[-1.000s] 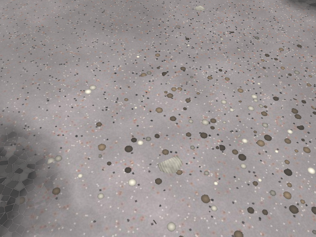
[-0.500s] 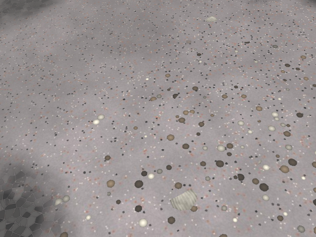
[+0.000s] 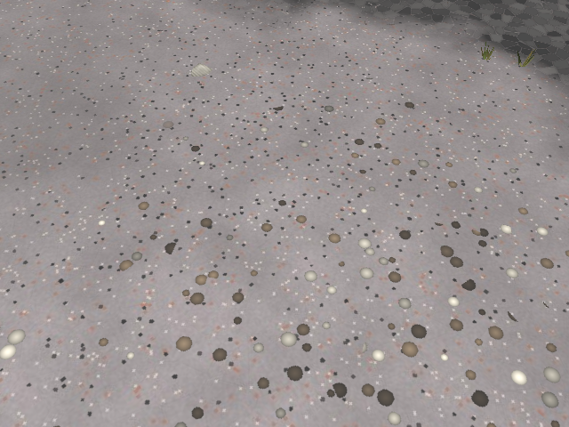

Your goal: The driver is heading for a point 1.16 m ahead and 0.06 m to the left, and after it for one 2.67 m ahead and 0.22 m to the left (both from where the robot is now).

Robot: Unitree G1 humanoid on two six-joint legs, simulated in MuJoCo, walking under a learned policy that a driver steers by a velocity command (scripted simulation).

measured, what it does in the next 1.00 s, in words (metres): walks ahead: right foot, then left foot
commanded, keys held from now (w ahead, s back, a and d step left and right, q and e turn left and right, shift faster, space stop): w+e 0.26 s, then w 0.04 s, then w+q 0.54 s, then q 0.16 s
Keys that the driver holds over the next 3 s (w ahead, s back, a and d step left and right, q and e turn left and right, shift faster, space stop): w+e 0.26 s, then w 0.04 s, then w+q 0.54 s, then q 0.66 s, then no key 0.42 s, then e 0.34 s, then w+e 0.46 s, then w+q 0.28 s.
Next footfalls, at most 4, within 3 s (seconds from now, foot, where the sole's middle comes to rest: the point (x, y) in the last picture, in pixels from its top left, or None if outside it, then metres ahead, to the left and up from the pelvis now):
0.24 right None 0.28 -0.11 -0.78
0.80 left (282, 377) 0.60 -0.01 -0.78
1.30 right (327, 299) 0.82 -0.13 -0.78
1.72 left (265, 359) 0.65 0.03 -0.78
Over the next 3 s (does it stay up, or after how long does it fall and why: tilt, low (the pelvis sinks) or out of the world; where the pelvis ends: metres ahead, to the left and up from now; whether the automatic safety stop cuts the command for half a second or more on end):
stays up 0.86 -0.10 -0.02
